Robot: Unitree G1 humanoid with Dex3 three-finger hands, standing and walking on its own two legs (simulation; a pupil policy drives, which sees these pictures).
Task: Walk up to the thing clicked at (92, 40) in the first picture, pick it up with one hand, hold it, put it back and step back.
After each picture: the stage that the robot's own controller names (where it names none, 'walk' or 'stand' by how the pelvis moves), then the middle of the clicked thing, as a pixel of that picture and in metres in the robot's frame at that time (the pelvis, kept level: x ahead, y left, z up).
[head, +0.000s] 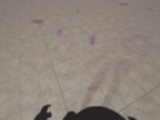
stand; (92, 40) +1.64 -0.09 -0.66
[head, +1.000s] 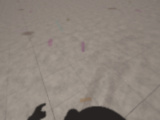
walk; (83, 47) +1.49 +0.20 -0.63
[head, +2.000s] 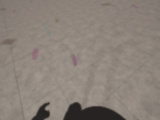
walk; (74, 61) +0.96 +0.32 -0.64
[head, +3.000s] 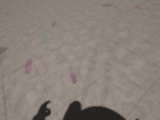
walk; (73, 78) +0.59 +0.27 -0.65
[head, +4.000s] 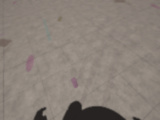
stand; (74, 83) +0.47 +0.23 -0.64
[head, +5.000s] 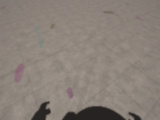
stand; (70, 93) +0.39 +0.21 -0.65
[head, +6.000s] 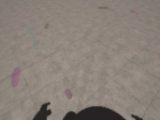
stand; (68, 94) +0.36 +0.24 -0.65
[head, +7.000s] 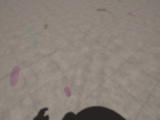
stand; (67, 92) +0.40 +0.25 -0.66
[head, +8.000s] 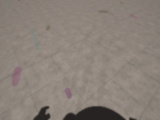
stand; (68, 93) +0.39 +0.25 -0.66
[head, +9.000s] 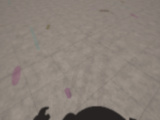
stand; (68, 93) +0.38 +0.24 -0.66
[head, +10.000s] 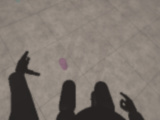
go down; (63, 64) +0.45 +0.21 -0.41
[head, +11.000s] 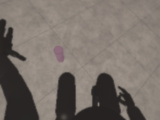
go down; (59, 55) +0.49 +0.22 -0.28
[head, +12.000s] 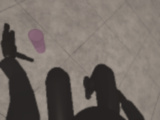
close in; (38, 43) +0.48 +0.26 -0.18
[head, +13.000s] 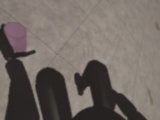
close; (18, 41) +0.47 +0.28 -0.16
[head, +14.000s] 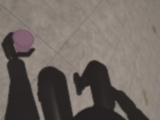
lift; (23, 45) +0.44 +0.27 -0.17
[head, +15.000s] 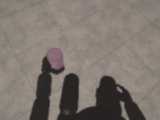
lift; (57, 63) +0.35 +0.22 -0.03
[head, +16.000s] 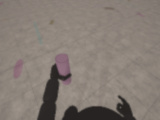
hold; (64, 71) +0.32 +0.16 +0.06
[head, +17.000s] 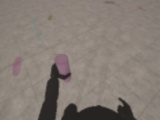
hold; (64, 70) +0.33 +0.16 +0.04
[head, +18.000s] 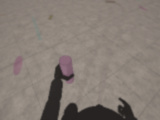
crouch; (67, 71) +0.33 +0.14 +0.02
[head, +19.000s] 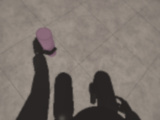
crouch; (48, 45) +0.48 +0.22 -0.04
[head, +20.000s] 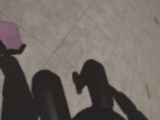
lower; (13, 42) +0.47 +0.27 -0.17
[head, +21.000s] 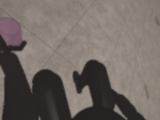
lower; (13, 38) +0.47 +0.28 -0.17
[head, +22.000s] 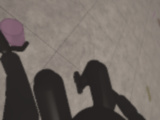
lower; (16, 39) +0.47 +0.28 -0.17
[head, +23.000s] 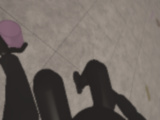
lower; (15, 40) +0.47 +0.28 -0.17
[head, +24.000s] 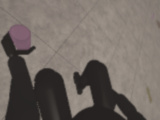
draw back; (23, 43) +0.46 +0.26 -0.17
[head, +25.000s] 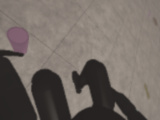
rise; (19, 44) +0.46 +0.26 -0.17
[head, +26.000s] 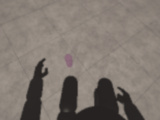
walk; (69, 61) +0.48 +0.18 -0.36
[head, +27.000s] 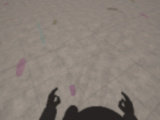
stand; (72, 90) +0.41 +0.17 -0.59
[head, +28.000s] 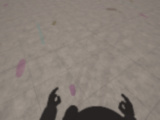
stand; (72, 90) +0.42 +0.17 -0.60
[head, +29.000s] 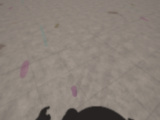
stand; (74, 91) +0.42 +0.17 -0.64
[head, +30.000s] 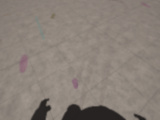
walk; (75, 84) +0.45 +0.16 -0.64
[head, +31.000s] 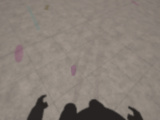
walk; (73, 71) +0.61 +0.16 -0.65
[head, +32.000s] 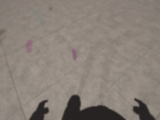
walk; (74, 54) +0.93 +0.28 -0.62
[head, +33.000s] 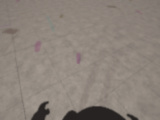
stand; (78, 58) +1.02 +0.18 -0.65
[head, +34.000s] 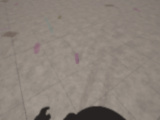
stand; (76, 58) +1.03 +0.21 -0.66
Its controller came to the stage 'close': yes
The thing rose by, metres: 0.69
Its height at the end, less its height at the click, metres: +0.00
